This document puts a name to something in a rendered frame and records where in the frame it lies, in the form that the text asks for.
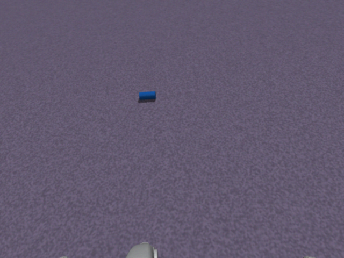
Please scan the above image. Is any can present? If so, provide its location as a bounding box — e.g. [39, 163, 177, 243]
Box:
[139, 91, 156, 100]

